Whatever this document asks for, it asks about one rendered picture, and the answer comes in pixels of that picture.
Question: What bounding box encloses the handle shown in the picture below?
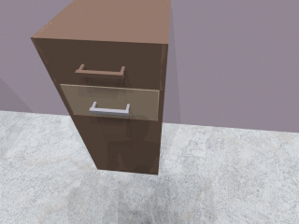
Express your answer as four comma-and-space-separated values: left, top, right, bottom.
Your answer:
89, 102, 130, 116
75, 69, 124, 79

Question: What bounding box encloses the cabinet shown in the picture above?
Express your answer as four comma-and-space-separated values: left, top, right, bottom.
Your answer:
30, 0, 171, 175

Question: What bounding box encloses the drawer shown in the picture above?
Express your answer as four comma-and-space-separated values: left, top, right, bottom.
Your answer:
61, 84, 160, 120

